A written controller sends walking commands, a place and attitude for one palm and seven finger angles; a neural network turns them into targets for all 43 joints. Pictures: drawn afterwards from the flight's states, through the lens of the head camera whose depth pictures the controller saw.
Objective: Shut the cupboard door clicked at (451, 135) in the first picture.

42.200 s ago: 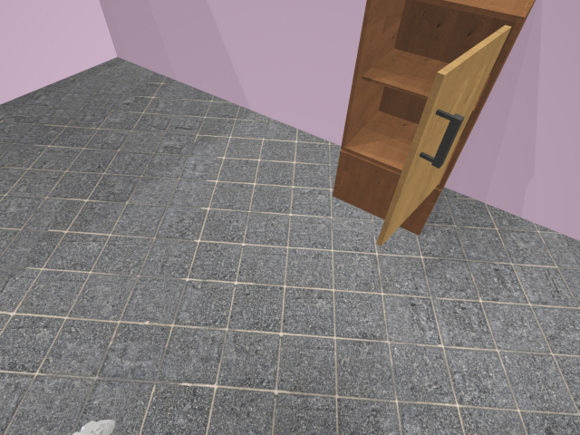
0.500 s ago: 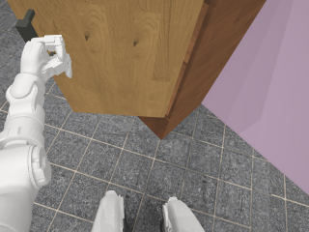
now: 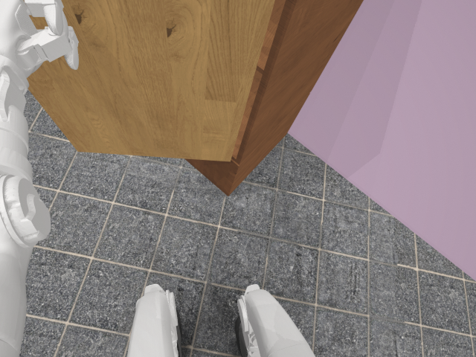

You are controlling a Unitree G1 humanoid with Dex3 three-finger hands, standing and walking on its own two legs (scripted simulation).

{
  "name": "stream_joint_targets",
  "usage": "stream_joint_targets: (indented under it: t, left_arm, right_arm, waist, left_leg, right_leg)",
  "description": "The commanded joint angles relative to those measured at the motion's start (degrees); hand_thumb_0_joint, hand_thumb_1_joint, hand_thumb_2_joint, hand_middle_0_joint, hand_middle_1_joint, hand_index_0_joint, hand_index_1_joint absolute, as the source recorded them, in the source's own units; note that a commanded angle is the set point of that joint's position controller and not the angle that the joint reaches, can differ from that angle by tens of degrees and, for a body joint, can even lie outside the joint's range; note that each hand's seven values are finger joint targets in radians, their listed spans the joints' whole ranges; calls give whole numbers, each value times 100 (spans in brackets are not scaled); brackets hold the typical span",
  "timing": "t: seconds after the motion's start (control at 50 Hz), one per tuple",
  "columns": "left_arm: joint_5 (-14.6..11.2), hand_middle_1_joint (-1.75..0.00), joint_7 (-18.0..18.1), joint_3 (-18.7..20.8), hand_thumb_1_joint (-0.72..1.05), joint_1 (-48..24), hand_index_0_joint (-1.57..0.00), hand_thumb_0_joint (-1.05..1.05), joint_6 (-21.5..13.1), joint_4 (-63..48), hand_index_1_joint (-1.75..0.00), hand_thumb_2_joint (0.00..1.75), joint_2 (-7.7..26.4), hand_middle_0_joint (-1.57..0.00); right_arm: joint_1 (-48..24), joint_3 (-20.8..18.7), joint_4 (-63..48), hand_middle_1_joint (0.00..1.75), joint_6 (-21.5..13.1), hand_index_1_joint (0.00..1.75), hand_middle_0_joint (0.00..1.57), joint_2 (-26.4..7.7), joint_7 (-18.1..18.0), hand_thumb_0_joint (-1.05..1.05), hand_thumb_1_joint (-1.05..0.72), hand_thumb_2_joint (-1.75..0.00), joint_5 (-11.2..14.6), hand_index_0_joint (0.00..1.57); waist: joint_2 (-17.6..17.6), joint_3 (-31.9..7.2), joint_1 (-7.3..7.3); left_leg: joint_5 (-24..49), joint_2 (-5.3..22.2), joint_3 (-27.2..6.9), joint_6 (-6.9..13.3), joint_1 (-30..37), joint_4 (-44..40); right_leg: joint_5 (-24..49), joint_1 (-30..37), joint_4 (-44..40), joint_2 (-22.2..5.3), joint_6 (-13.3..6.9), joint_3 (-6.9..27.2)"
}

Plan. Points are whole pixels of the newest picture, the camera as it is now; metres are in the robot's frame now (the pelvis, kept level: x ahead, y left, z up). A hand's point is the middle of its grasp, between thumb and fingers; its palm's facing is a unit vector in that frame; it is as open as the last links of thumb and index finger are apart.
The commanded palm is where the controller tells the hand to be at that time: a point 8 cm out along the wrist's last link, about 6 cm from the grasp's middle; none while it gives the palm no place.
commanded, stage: push the door shut along its arc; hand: left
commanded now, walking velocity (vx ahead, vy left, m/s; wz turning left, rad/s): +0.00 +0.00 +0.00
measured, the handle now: out of the picture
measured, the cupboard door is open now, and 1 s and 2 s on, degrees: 40 30 30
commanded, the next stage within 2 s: pull the fist back off the door in 0.44 s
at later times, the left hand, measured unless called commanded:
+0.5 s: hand (76, 23) +0.59 +0.17 +0.11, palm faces -0.28 -0.96 -0.02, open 3.3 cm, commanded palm +0.62 +0.16 +0.10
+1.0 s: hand (95, 18) +0.60 +0.15 +0.11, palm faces +0.19 -0.98 +0.02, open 3.1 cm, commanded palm +0.55 +0.17 +0.10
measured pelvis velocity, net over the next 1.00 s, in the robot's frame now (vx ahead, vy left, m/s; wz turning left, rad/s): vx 0.01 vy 0.00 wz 0.00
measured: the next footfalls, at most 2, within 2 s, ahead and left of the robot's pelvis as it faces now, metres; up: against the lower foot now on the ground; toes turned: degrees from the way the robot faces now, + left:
none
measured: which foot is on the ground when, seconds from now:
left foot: down 0.00-1.00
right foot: down 0.00-1.00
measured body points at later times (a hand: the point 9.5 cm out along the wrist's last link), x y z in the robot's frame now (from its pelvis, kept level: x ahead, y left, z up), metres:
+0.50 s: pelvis +0.00 +0.00 -0.02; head +0.19 +0.05 +0.39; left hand +0.60 +0.22 +0.12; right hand -0.03 -0.26 -0.11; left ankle +0.07 +0.12 -0.61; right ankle +0.00 -0.13 -0.61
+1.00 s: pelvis +0.01 +0.00 +0.02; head +0.17 +0.02 +0.44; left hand +0.58 +0.20 +0.12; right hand -0.04 -0.24 -0.09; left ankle +0.07 +0.12 -0.61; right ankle +0.00 -0.13 -0.61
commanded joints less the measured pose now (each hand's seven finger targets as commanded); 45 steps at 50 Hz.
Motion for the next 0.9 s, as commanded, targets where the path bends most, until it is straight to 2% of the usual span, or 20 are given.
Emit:
stream_joint_targets:
  t: [0.0,0.04,0.08,0.14,0.18,0.22,0.34,0.36,0.42,0.52,0.54,0.56,0.6,0.64,0.68,0.7,0.74,0.76,0.82,0.88]
  left_arm:
    - [-42,-150,-37,291,90,-2718,-130,0,-263,-1161,-150,90,1572,-130]
    - [3,-150,-59,250,90,-2895,-130,0,-216,-1153,-150,90,1631,-130]
    - [13,-150,-94,35,90,-3164,-130,0,-186,-1130,-150,90,1416,-130]
    - [46,-150,-153,-6,90,-3359,-130,0,-132,-1185,-150,90,1454,-130]
    - [23,-150,-206,-172,90,-3536,-130,0,-82,-1159,-150,90,1233,-130]
    - [40,-150,-248,-152,90,-3625,-130,0,8,-994,-150,90,1356,-130]
    - [78,-150,-332,-345,90,-4128,-130,0,135,-974,-150,90,1250,-130]
    - [89,-150,-337,-455,90,-4154,-130,0,186,-919,-150,90,1076,-130]
    - [126,-150,-325,-533,90,-4320,-130,0,223,-1019,-150,90,989,-130]
    - [200,-150,-322,-597,90,-4566,-130,0,348,-984,-150,90,970,-130]
    - [-203,-150,797,591,90,-4506,-130,0,499,-1145,-150,90,1193,-130]
    - [-50,-150,1352,336,90,-4271,-130,0,573,-1002,-150,90,867,-130]
    - [-1,-150,2009,351,90,-3988,-130,0,590,-1111,-150,90,371,-130]
    - [242,-150,2766,369,90,-3856,-130,0,501,-1628,-150,90,203,-130]
    - [768,-150,3429,236,90,-3730,-130,0,244,-2063,-150,90,125,-130]
    - [975,-150,3572,101,90,-3637,-130,0,139,-2142,-150,90,89,-130]
    - [1117,-150,3592,21,90,-3666,-130,0,-47,-2233,-150,90,142,-130]
    - [1058,-150,3500,-100,90,-3744,-130,0,-123,-2324,-150,90,15,-130]
    - [695,-150,3156,16,90,-3691,-130,0,-204,-2006,-150,90,9,-130]
    - [493,-150,3020,625,90,-3023,-130,0,-322,-1888,-150,90,544,-130]
  right_arm:
    - [1173,-405,-190,30,-94,30,20,-1150,-91,0,-90,-90,-33,20]
    - [1218,-390,-186,30,-82,30,20,-1149,-99,0,-90,-90,-51,20]
    - [1231,-376,-162,30,-114,30,20,-1130,-93,0,-90,-90,-56,20]
    - [1282,-406,-102,30,-122,30,20,-1171,-112,0,-90,-90,-59,20]
    - [1314,-399,-41,30,-169,30,20,-1149,-115,0,-90,-90,-84,20]
    - [1334,-375,6,30,-173,30,20,-1185,-143,0,-90,-90,-83,20]
    - [1381,-339,128,30,-289,30,20,-1192,-180,0,-90,-90,-110,20]
    - [1356,-335,127,30,-314,30,20,-1184,-173,0,-90,-90,-117,20]
    - [1366,-339,177,30,-357,30,20,-1186,-169,0,-90,-90,-156,20]
    - [1411,-318,249,30,-424,30,20,-1191,-163,0,-90,-90,-195,20]
    - [1798,-242,-1,30,-416,30,20,-1036,-121,0,-90,-90,-312,20]
    - [1750,-254,0,30,-406,30,20,-1023,-25,0,-90,-90,-349,20]
    - [1840,-357,-4,30,-356,30,20,-982,142,0,-90,-90,-463,20]
    - [1911,-409,-79,30,-283,30,20,-954,310,0,-90,-90,-570,20]
    - [1937,-452,-94,30,-238,30,20,-904,471,0,-90,-90,-687,20]
    - [1959,-505,-83,30,-187,30,20,-922,543,0,-90,-90,-707,20]
    - [1970,-567,-64,30,-94,30,20,-960,612,0,-90,-90,-690,20]
    - [1945,-592,-62,30,-65,30,20,-963,624,0,-90,-90,-655,20]
    - [1905,-597,-2,30,-29,30,20,-979,565,0,-90,-90,-560,20]
    - [1906,-556,-51,30,-4,30,20,-979,511,0,-90,-90,-536,20]
  waist:
    - [1135,-3439,-135]
    - [1053,-3327,-213]
    - [1051,-3234,-319]
    - [1148,-3384,-363]
    - [1235,-3338,-456]
    - [1173,-3265,-494]
    - [1410,-3305,-605]
    - [1468,-3300,-628]
    - [1689,-3475,-649]
    - [1759,-3498,-705]
    - [1611,-3512,-400]
    - [1703,-3520,-433]
    - [1640,-3589,-415]
    - [1771,-3737,-306]
    - [1858,-3868,-279]
    - [1824,-3963,-319]
    - [1688,-3924,-389]
    - [1679,-3966,-420]
    - [1293,-3783,-448]
    - [1152,-3907,-95]
  left_leg:
    - [2069,-129,-362,194,3894,-393]
    - [2023,-129,-350,214,3733,-364]
    - [1929,-141,-365,231,3675,-336]
    - [1935,-114,-406,217,3823,-286]
    - [2005,-118,-435,236,3912,-248]
    - [1911,-104,-435,241,3787,-221]
    - [1888,-83,-493,244,3863,-115]
    - [1836,-100,-496,245,3876,-107]
    - [2043,-89,-551,226,4102,-46]
    - [2073,-82,-597,224,4094,17]
    - [1960,30,-639,220,3772,-159]
    - [1903,41,-660,168,3774,-240]
    - [1949,48,-751,114,3951,-320]
    - [2032,21,-738,74,4131,-418]
    - [2224,15,-756,45,4320,-427]
    - [2249,22,-758,17,4430,-455]
    - [2108,-2,-732,5,4457,-582]
    - [2041,-39,-691,12,4504,-652]
    - [1809,-111,-591,57,4300,-804]
    - [2066,-170,-427,87,4118,-887]
  right_leg:
    - [1815,-41,-1000,76,-215,35]
    - [1826,-8,-993,88,-200,28]
    - [1762,-120,-999,102,-199,30]
    - [1681,-287,-974,108,-210,-4]
    - [1701,-441,-956,119,-217,-37]
    - [1634,-464,-958,122,-211,-55]
    - [1522,-775,-866,128,-226,-116]
    - [1486,-839,-875,135,-233,-131]
    - [1546,-1014,-795,139,-255,-171]
    - [1544,-1123,-706,165,-267,-236]
    - [1514,-799,-755,101,-231,-182]
    - [1439,-848,-729,88,-207,-189]
    - [1436,-974,-667,68,-173,-264]
    - [1473,-863,-710,51,-160,-260]
    - [1506,-884,-691,53,-164,-270]
    - [1526,-828,-722,52,-167,-284]
    - [1550,-568,-878,69,-187,-265]
    - [1580,-399,-983,83,-189,-237]
    - [1625,56,-1241,122,-176,-171]
    - [1921,671,-1307,117,-183,-78]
